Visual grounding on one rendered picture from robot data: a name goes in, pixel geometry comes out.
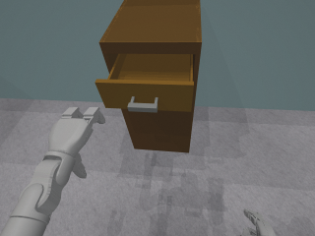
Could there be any drawer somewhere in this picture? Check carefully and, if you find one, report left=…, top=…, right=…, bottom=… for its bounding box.
left=94, top=53, right=194, bottom=112

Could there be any handle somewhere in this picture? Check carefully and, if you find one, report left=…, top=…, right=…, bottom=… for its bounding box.
left=127, top=96, right=158, bottom=113

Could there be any robot left forearm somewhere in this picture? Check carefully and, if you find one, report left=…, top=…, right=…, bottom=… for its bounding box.
left=0, top=150, right=76, bottom=236

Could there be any left robot hand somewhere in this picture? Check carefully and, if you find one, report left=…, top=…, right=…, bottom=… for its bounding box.
left=48, top=107, right=106, bottom=179

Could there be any cabinet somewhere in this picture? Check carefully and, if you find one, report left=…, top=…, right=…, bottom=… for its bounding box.
left=99, top=0, right=202, bottom=153

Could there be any right robot hand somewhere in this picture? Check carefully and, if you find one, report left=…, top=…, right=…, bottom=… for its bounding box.
left=240, top=208, right=277, bottom=236

